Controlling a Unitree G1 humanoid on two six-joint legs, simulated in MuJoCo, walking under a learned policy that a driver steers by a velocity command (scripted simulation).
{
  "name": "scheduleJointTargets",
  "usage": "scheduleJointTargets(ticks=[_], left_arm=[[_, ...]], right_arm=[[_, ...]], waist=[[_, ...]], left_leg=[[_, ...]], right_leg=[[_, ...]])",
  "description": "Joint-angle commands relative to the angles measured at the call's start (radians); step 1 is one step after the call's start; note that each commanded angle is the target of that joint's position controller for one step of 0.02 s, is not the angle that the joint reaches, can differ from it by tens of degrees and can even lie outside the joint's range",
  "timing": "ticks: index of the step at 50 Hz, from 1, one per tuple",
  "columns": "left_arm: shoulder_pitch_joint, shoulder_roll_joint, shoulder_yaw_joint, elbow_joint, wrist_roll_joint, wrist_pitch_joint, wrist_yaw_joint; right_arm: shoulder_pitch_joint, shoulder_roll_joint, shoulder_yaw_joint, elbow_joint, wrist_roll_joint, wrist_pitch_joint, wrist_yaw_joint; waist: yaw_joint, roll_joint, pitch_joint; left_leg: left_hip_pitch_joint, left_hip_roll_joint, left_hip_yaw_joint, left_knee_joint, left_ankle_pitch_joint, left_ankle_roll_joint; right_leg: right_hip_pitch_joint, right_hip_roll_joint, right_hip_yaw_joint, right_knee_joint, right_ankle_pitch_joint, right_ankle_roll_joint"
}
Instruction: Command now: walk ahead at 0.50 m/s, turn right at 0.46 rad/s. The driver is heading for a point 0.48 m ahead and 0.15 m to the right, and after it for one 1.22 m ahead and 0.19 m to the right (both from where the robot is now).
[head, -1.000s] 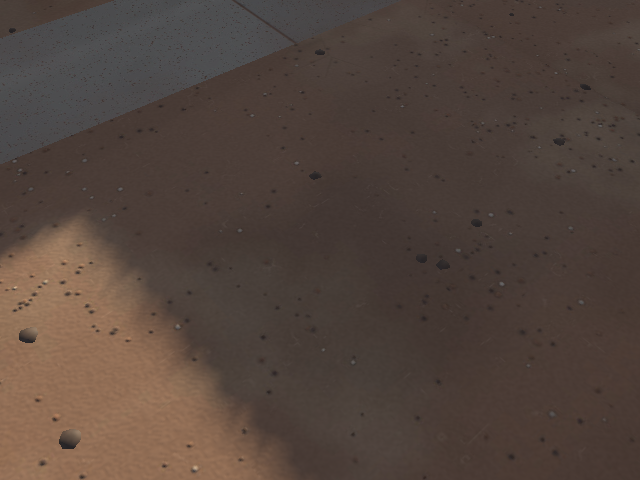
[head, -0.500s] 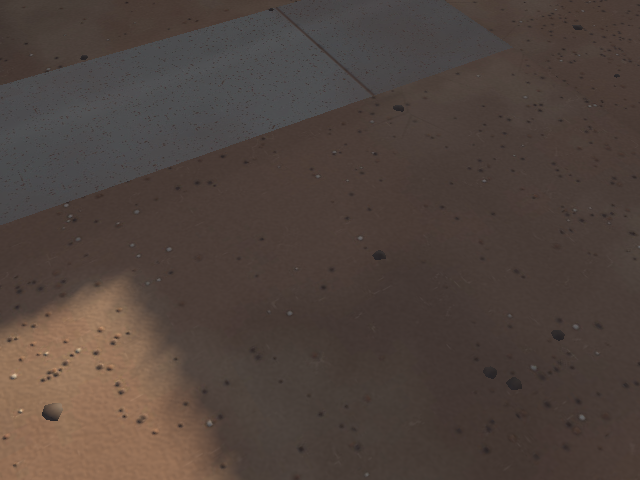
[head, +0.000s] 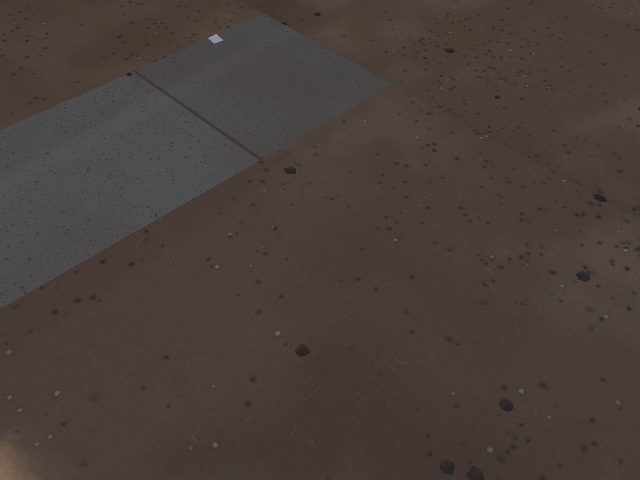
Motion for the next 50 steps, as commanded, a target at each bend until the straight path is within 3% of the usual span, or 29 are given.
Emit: scheduleJointTargets(ticks=[1, 4, 5, 6, 7, 8, 9, 11, 13, 15, 17, 20, 27, 29, 30, 31, 32, 33, 34, 35, 36, 37, 38, 40, 42, 46, 48, 50], left_arm=[[-0.127, 0.038, 0.000, -0.103, 0.004, -0.017, -0.005], [-0.030, 0.065, 0.015, -0.085, 0.007, -0.015, 0.003], [0.059, 0.084, 0.028, -0.060, 0.008, -0.019, 0.007], [0.202, 0.115, 0.047, -0.018, 0.016, -0.026, 0.013], [0.342, 0.208, 0.080, 0.008, 0.027, -0.028, 0.028], [0.283, 0.294, 0.103, -0.017, 0.003, -0.014, 0.034], [0.280, 0.278, 0.100, -0.016, -0.020, -0.002, 0.036], [0.186, 0.178, 0.076, -0.012, -0.021, -0.007, 0.046], [0.132, 0.138, 0.061, -0.019, -0.028, -0.023, 0.053], [0.154, 0.154, 0.062, -0.015, -0.033, -0.042, 0.049], [0.186, 0.183, 0.068, -0.012, -0.031, -0.048, 0.047], [0.246, 0.185, 0.070, -0.008, -0.030, -0.045, 0.045], [0.347, 0.201, 0.072, -0.007, -0.015, -0.036, 0.057], [0.324, 0.216, 0.076, -0.020, -0.011, -0.037, 0.065], [0.288, 0.228, 0.079, -0.032, -0.009, -0.038, 0.067], [0.257, 0.240, 0.081, -0.042, -0.008, -0.042, 0.063], [0.238, 0.238, 0.080, -0.046, -0.016, -0.049, 0.054], [0.245, 0.173, 0.061, -0.073, -0.028, -0.059, 0.044], [0.352, 0.079, 0.042, -0.103, -0.055, -0.057, 0.045], [0.367, 0.164, 0.049, -0.081, -0.020, -0.042, 0.054], [0.303, 0.181, 0.055, -0.073, -0.008, -0.034, 0.049], [0.253, 0.165, 0.051, -0.078, -0.007, -0.030, 0.039], [0.235, 0.151, 0.050, -0.082, -0.001, -0.023, 0.030], [0.233, 0.136, 0.047, -0.088, 0.009, 0.000, 0.013], [0.188, 0.122, 0.042, -0.113, 0.006, 0.012, 0.001], [0.076, 0.087, 0.022, -0.149, 0.011, 0.003, -0.007], [0.000, 0.075, 0.007, -0.171, 0.016, -0.005, -0.013], [-0.082, 0.065, -0.006, -0.189, 0.014, -0.013, -0.015]], right_arm=[[0.056, -0.142, -0.027, -0.015, -0.004, -0.001, -0.015], [0.028, -0.178, -0.036, -0.017, -0.009, 0.014, -0.024], [0.019, -0.192, -0.041, -0.021, -0.011, 0.024, -0.024], [0.007, -0.200, -0.043, -0.032, -0.006, 0.032, -0.022], [0.001, -0.172, -0.035, -0.069, -0.003, 0.028, -0.016], [0.006, -0.099, -0.028, -0.139, 0.014, 0.017, 0.007], [-0.109, -0.170, -0.037, -0.162, -0.002, 0.005, 0.012], [-0.136, -0.145, -0.030, -0.171, 0.011, -0.015, 0.013], [-0.112, -0.129, -0.028, -0.167, -0.024, 0.021, 0.014], [-0.110, -0.115, -0.027, -0.178, -0.034, 0.054, 0.021], [-0.170, -0.110, -0.025, -0.206, -0.032, 0.066, 0.025], [-0.304, -0.117, -0.024, -0.256, -0.027, 0.069, 0.028], [-0.495, -0.127, -0.009, -0.340, -0.012, 0.051, 0.037], [-0.468, -0.147, -0.011, -0.347, -0.008, 0.042, 0.036], [-0.410, -0.163, -0.016, -0.334, -0.006, 0.037, 0.032], [-0.314, -0.186, -0.026, -0.306, -0.006, 0.031, 0.024], [-0.176, -0.213, -0.038, -0.269, -0.010, 0.019, 0.013], [-0.021, -0.282, -0.055, -0.260, -0.031, 0.010, -0.005], [-0.016, -0.368, -0.073, -0.271, -0.049, 0.021, -0.010], [-0.072, -0.309, -0.069, -0.273, -0.030, 0.036, -0.004], [-0.141, -0.210, -0.047, -0.290, -0.020, 0.039, -0.001], [-0.180, -0.161, -0.033, -0.286, -0.018, 0.037, 0.003], [-0.182, -0.149, -0.029, -0.278, -0.019, 0.034, 0.002], [-0.151, -0.148, -0.027, -0.250, -0.010, 0.017, 0.004], [-0.122, -0.156, -0.033, -0.233, 0.000, 0.000, 0.012], [-0.062, -0.155, -0.031, -0.183, -0.005, -0.012, 0.026], [-0.067, -0.158, -0.031, -0.169, 0.007, -0.006, 0.031], [-0.030, -0.177, -0.035, -0.150, 0.011, 0.000, 0.034]], waist=[[-0.010, 0.096, 0.074], [0.046, 0.135, 0.000], [0.083, 0.137, -0.055], [0.149, 0.111, -0.133], [0.203, 0.007, -0.236], [0.126, -0.242, -0.304], [0.154, -0.037, -0.253], [0.074, 0.083, -0.052], [0.014, 0.074, -0.028], [0.000, 0.050, -0.036], [0.011, 0.030, -0.020], [0.058, 0.003, 0.008], [0.133, -0.028, 0.004], [0.105, -0.041, 0.002], [0.070, -0.048, -0.009], [0.027, -0.046, -0.047], [-0.045, 0.004, -0.119], [-0.100, 0.101, -0.261], [-0.031, 0.328, -0.350], [0.003, 0.249, -0.296], [0.011, 0.120, -0.154], [0.017, 0.070, -0.073], [0.026, 0.107, -0.046], [0.039, 0.155, -0.033], [0.042, 0.148, -0.034], [0.031, 0.134, -0.002], [0.034, 0.137, 0.009], [0.006, 0.138, 0.015]], left_leg=[[0.008, 0.309, -0.040, 0.008, 0.617, 0.071], [0.065, 0.323, 0.010, 0.228, 1.046, 0.056], [0.056, 0.322, 0.019, 0.380, 1.093, 0.054], [-0.037, 0.308, 0.034, 0.598, 0.982, 0.036], [-0.263, 0.271, 0.039, 0.916, 0.610, 0.006], [-0.705, 0.011, -0.051, 1.287, -0.247, -0.055], [-0.824, 0.067, -0.240, 1.303, -0.185, -0.040], [-0.784, 0.153, -0.245, 1.130, -0.048, -0.038], [-0.665, 0.180, -0.249, 1.015, -0.038, -0.066], [-0.641, 0.176, -0.230, 0.948, -0.033, -0.091], [-0.671, 0.176, -0.213, 0.863, 0.030, -0.111], [-0.736, 0.170, -0.207, 0.709, 0.151, -0.127], [-0.744, 0.104, -0.216, 0.470, 0.238, -0.102], [-0.656, 0.089, -0.233, 0.398, 0.201, -0.081], [-0.554, 0.073, -0.232, 0.358, 0.164, -0.066], [-0.409, 0.043, -0.221, 0.336, 0.123, -0.048], [-0.216, 0.053, -0.225, 0.270, 0.147, -0.023], [0.019, 0.251, -0.419, 0.234, -0.037, 0.025], [0.225, 0.514, -0.867, 0.129, -0.108, 0.124], [0.135, 0.514, -0.982, 0.099, -0.227, 0.156], [-0.006, 0.466, -0.816, 0.082, -0.237, 0.136], [-0.111, 0.407, -0.656, 0.059, -0.121, 0.113], [-0.163, 0.364, -0.544, 0.042, -0.014, 0.088], [-0.211, 0.325, -0.411, 0.020, 0.156, 0.076], [-0.200, 0.333, -0.342, 0.000, 0.259, 0.089], [-0.200, 0.303, -0.264, -0.044, 0.300, 0.119], [-0.224, 0.262, -0.220, -0.047, 0.325, 0.113], [-0.239, 0.253, -0.218, -0.035, 0.368, 0.111]], right_leg=[[-0.007, 0.028, -0.062, -0.079, -0.043, -0.038], [0.144, 0.117, -0.119, -0.102, -0.196, -0.104], [0.243, 0.153, -0.126, -0.126, -0.233, -0.131], [0.443, 0.168, -0.095, -0.206, -0.205, -0.168], [0.689, -0.021, 0.163, -0.247, -0.291, -0.234], [0.946, -0.278, 0.752, -0.388, -0.244, -0.404], [0.913, -0.259, 0.706, -0.429, -0.185, -0.385], [0.654, -0.196, 0.480, -0.462, 0.003, -0.303], [0.513, -0.104, 0.351, -0.483, 0.117, -0.254], [0.473, -0.069, 0.313, -0.492, 0.183, -0.253], [0.452, -0.045, 0.299, -0.511, 0.163, -0.243], [0.481, -0.025, 0.313, -0.518, 0.131, -0.209], [0.638, -0.042, 0.377, -0.426, 0.242, -0.177], [0.639, -0.056, 0.409, -0.386, 0.273, -0.152], [0.605, -0.053, 0.411, -0.352, 0.313, -0.130], [0.568, -0.036, 0.409, -0.272, 0.401, -0.109], [0.516, 0.023, 0.368, -0.098, 0.409, -0.085], [0.396, 0.090, 0.302, 0.169, 0.186, -0.060], [0.090, 0.247, 0.183, 0.430, -0.536, -0.030], [-0.003, 0.160, 0.178, 0.544, -0.524, -0.041], [-0.008, 0.110, 0.168, 0.549, -0.424, -0.038], [0.011, 0.076, 0.154, 0.504, -0.359, -0.028], [0.034, 0.052, 0.143, 0.469, -0.334, -0.019], [0.064, 0.037, 0.124, 0.451, -0.311, -0.004], [0.025, 0.026, 0.117, 0.438, -0.275, 0.004], [-0.023, 0.040, 0.133, 0.249, -0.173, 0.022], [0.035, 0.024, 0.055, 0.080, -0.103, 0.032], [0.113, 0.029, -0.002, -0.038, -0.086, 0.038]])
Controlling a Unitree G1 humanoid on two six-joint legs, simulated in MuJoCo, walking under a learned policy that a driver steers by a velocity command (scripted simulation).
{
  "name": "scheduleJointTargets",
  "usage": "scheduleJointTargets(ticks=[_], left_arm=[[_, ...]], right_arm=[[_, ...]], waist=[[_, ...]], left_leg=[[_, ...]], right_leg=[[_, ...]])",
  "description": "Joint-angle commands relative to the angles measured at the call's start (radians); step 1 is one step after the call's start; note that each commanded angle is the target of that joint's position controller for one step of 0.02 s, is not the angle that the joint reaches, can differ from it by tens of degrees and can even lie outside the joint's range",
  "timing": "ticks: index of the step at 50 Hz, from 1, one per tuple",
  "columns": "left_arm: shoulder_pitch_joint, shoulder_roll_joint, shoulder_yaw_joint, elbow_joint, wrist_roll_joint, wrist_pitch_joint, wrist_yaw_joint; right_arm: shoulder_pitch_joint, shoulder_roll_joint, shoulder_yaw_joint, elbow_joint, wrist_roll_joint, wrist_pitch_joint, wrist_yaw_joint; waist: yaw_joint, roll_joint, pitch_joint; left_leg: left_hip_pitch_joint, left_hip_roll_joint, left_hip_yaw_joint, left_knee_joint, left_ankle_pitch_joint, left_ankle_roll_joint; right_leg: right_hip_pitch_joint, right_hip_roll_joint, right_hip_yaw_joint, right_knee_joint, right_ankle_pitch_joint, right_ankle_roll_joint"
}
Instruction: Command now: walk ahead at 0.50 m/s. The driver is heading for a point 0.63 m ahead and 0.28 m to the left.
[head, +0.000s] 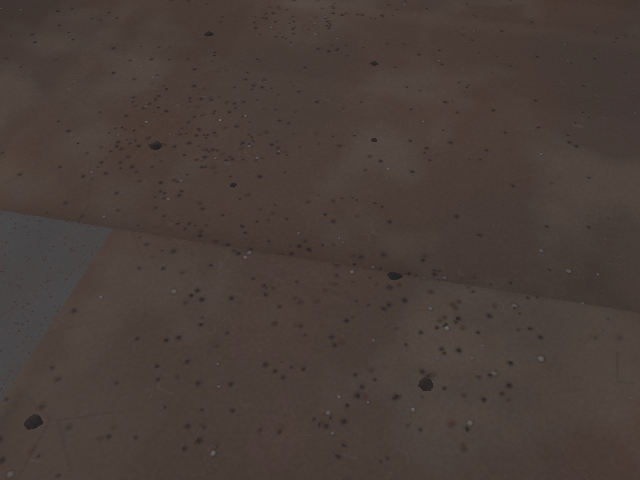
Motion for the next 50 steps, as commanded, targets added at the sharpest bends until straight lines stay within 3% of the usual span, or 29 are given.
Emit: scheduleJointTargets(ticks=[1, 4, 5, 6, 7, 8, 9, 10, 11, 13, 17, 21, 24, 27, 30, 31, 32, 33, 34, 35, 36, 37, 38, 40, 42, 44, 48, 50], left_arm=[[-0.091, 0.018, -0.014, -0.079, -0.003, -0.021, -0.002], [-0.080, 0.048, -0.009, -0.083, -0.008, -0.037, 0.015], [-0.017, 0.057, -0.004, -0.064, -0.004, -0.046, 0.023], [0.110, 0.084, 0.010, -0.017, 0.008, -0.059, 0.035], [0.277, 0.155, 0.031, 0.014, 0.031, -0.071, 0.051], [0.326, 0.267, 0.056, 0.012, 0.035, -0.065, 0.065], [0.304, 0.225, 0.053, 0.010, 0.003, -0.054, 0.067], [0.223, 0.142, 0.030, 0.003, -0.005, -0.054, 0.065], [0.168, 0.085, 0.016, 0.003, -0.010, -0.062, 0.061], [0.134, 0.040, 0.004, 0.011, -0.016, -0.075, 0.066], [0.184, 0.054, 0.015, 0.046, -0.027, -0.104, 0.070], [0.225, 0.048, 0.017, 0.077, -0.022, -0.102, 0.071], [0.243, 0.072, 0.024, 0.092, -0.021, -0.101, 0.073], [0.287, 0.101, 0.033, 0.115, -0.020, -0.090, 0.077], [0.293, 0.142, 0.043, 0.127, -0.018, -0.071, 0.083], [0.292, 0.158, 0.048, 0.129, -0.017, -0.060, 0.084], [0.283, 0.168, 0.050, 0.125, -0.021, -0.049, 0.083], [0.279, 0.151, 0.044, 0.104, -0.018, -0.047, 0.080], [0.318, 0.017, 0.016, 0.030, -0.024, -0.053, 0.061], [0.198, 0.101, 0.031, -0.006, -0.016, -0.064, 0.057], [0.128, 0.094, 0.028, -0.028, -0.027, -0.075, 0.053], [0.137, 0.084, 0.021, -0.020, -0.030, -0.086, 0.054], [0.149, 0.081, 0.023, -0.008, -0.020, -0.083, 0.057], [0.196, 0.076, 0.022, 0.003, 0.005, -0.048, 0.054], [0.186, 0.057, 0.019, -0.008, 0.007, -0.022, 0.049], [0.115, 0.050, 0.016, -0.035, 0.006, -0.014, 0.046], [-0.043, 0.054, 0.012, -0.088, 0.001, -0.015, 0.042], [-0.080, 0.045, 0.006, -0.099, -0.004, -0.021, 0.039]], right_arm=[[-0.015, -0.148, -0.028, -0.040, 0.004, -0.009, 0.005], [0.008, -0.185, -0.040, -0.019, -0.002, 0.004, 0.002], [0.002, -0.187, -0.041, -0.015, 0.000, 0.009, 0.000], [0.008, -0.166, -0.035, -0.010, 0.006, 0.012, 0.000], [-0.006, -0.117, -0.020, -0.041, 0.013, 0.009, 0.002], [0.066, 0.002, 0.006, -0.085, 0.031, 0.010, 0.001], [0.052, -0.114, -0.026, -0.060, 0.011, 0.028, -0.013], [0.005, -0.120, -0.034, -0.061, 0.009, 0.033, -0.009], [-0.016, -0.094, -0.030, -0.058, 0.011, 0.034, -0.003], [-0.015, -0.081, -0.036, -0.046, -0.009, 0.056, 0.008], [-0.095, -0.045, -0.036, -0.078, -0.016, 0.084, 0.030], [-0.232, -0.033, -0.027, -0.128, -0.019, 0.088, 0.047], [-0.337, -0.022, -0.013, -0.168, -0.020, 0.085, 0.059], [-0.401, -0.037, -0.011, -0.201, -0.026, 0.084, 0.064], [-0.368, -0.062, -0.022, -0.206, -0.030, 0.085, 0.054], [-0.295, -0.077, -0.031, -0.189, -0.030, 0.082, 0.047], [-0.164, -0.096, -0.045, -0.151, -0.033, 0.072, 0.036], [0.003, -0.166, -0.074, -0.100, -0.044, 0.066, 0.018], [-0.018, -0.301, -0.105, -0.113, -0.036, 0.068, 0.005], [0.019, -0.306, -0.106, -0.133, -0.002, 0.080, 0.003], [-0.029, -0.275, -0.098, -0.115, 0.001, 0.085, -0.006], [-0.076, -0.213, -0.082, -0.114, 0.007, 0.082, -0.011], [-0.123, -0.176, -0.072, -0.118, 0.008, 0.075, -0.014], [-0.164, -0.139, -0.057, -0.129, 0.015, 0.058, -0.013], [-0.136, -0.155, -0.060, -0.122, 0.017, 0.039, -0.008], [-0.098, -0.174, -0.065, -0.116, 0.014, 0.034, -0.007], [-0.014, -0.172, -0.066, -0.105, 0.014, 0.036, -0.007], [0.016, -0.169, -0.063, -0.095, 0.013, 0.037, -0.013]], waist=[[0.025, 0.146, 0.032], [0.041, 0.151, 0.022], [0.077, 0.140, -0.001], [0.129, 0.090, -0.070], [0.197, -0.012, -0.199], [0.170, -0.243, -0.300], [0.173, -0.128, -0.266], [0.133, -0.068, -0.132], [0.107, -0.059, -0.059], [0.065, -0.081, -0.013], [0.045, -0.040, 0.002], [0.061, -0.031, 0.047], [0.080, -0.032, 0.071], [0.096, -0.024, 0.083], [0.070, -0.044, 0.039], [0.037, -0.048, -0.009], [-0.022, -0.026, -0.086], [-0.092, 0.056, -0.187], [-0.016, 0.306, -0.257], [-0.074, 0.170, -0.317], [-0.050, 0.113, -0.169], [-0.008, 0.061, -0.072], [0.035, 0.038, -0.028], [0.084, 0.052, -0.041], [0.093, 0.050, -0.042], [0.074, 0.061, -0.014], [0.014, 0.090, 0.019], [0.002, 0.095, 0.023]], left_leg=[[-0.088, 0.213, -0.156, -0.092, 0.343, 0.145], [-0.031, 0.248, -0.208, -0.012, 0.413, 0.136], [-0.033, 0.238, -0.207, 0.061, 0.462, 0.124], [-0.073, 0.186, -0.168, 0.227, 0.492, 0.103], [-0.218, 0.124, -0.123, 0.483, 0.282, 0.078], [-0.534, -0.024, -0.055, 0.783, -0.285, 0.041], [-0.593, 0.001, -0.161, 0.908, -0.307, 0.059], [-0.615, 0.046, -0.191, 0.920, -0.224, 0.069], [-0.596, 0.076, -0.185, 0.889, -0.154, 0.063], [-0.545, 0.099, -0.174, 0.857, -0.093, 0.040], [-0.602, 0.108, -0.160, 0.853, 0.012, 0.014], [-0.665, 0.114, -0.139, 0.711, 0.140, -0.003], [-0.602, 0.102, -0.086, 0.533, 0.217, 0.013], [-0.561, 0.079, -0.031, 0.435, 0.160, 0.054], [-0.454, 0.000, 0.028, 0.390, 0.017, 0.112], [-0.371, -0.040, 0.039, 0.373, -0.035, 0.137], [-0.208, -0.080, 0.034, 0.309, -0.022, 0.165], [0.048, -0.010, -0.107, 0.249, -0.064, 0.210], [0.343, 0.303, -0.630, 0.177, -0.088, 0.349], [0.363, 0.355, -0.898, 0.034, -0.077, 0.389], [0.274, 0.338, -0.725, 0.023, -0.017, 0.363], [0.127, 0.298, -0.614, 0.015, 0.095, 0.324], [0.022, 0.239, -0.529, 0.006, 0.195, 0.285], [-0.084, 0.178, -0.436, -0.014, 0.319, 0.266], [-0.118, 0.147, -0.402, -0.027, 0.365, 0.270], [-0.130, 0.129, -0.401, -0.050, 0.313, 0.260], [-0.058, 0.117, -0.432, -0.052, 0.280, 0.229], [-0.013, 0.111, -0.395, 0.003, 0.513, 0.205]], right_leg=[[0.114, 0.018, -0.088, -0.156, 0.035, 0.011], [0.188, 0.037, -0.085, -0.237, -0.034, -0.009], [0.281, 0.054, -0.086, -0.298, -0.037, -0.020], [0.465, 0.058, -0.075, -0.363, -0.015, -0.041], [0.702, -0.117, 0.103, -0.396, -0.123, -0.084], [0.920, -0.397, 0.492, -0.494, -0.206, -0.164], [0.818, -0.398, 0.557, -0.528, -0.255, -0.190], [0.713, -0.339, 0.414, -0.544, -0.241, -0.168], [0.617, -0.287, 0.293, -0.579, -0.150, -0.145], [0.526, -0.222, 0.143, -0.617, -0.015, -0.105], [0.524, -0.221, 0.008, -0.653, 0.151, -0.121], [0.537, -0.206, -0.106, -0.668, 0.184, -0.126], [0.535, -0.202, -0.182, -0.662, 0.221, -0.114], [0.607, -0.224, -0.227, -0.622, 0.318, -0.100], [0.690, -0.228, -0.279, -0.449, 0.709, -0.080], [0.702, -0.227, -0.290, -0.316, 0.826, -0.077], [0.655, -0.214, -0.305, -0.114, 0.796, -0.064], [0.469, -0.187, -0.309, 0.171, 0.543, -0.028], [0.018, -0.004, -0.278, 0.530, -0.349, 0.039], [-0.111, 0.062, -0.039, 0.641, -0.403, 0.047], [-0.185, -0.001, -0.003, 0.623, -0.297, 0.033], [-0.143, -0.041, -0.008, 0.523, -0.212, 0.027], [-0.076, -0.065, -0.002, 0.446, -0.189, 0.029], [0.037, -0.074, 0.003, 0.374, -0.182, 0.049], [0.041, -0.066, -0.014, 0.315, -0.162, 0.068], [-0.005, -0.064, -0.024, 0.236, -0.093, 0.083], [-0.091, -0.047, -0.016, 0.054, 0.053, 0.093], [-0.080, -0.021, -0.030, -0.028, 0.092, 0.085]])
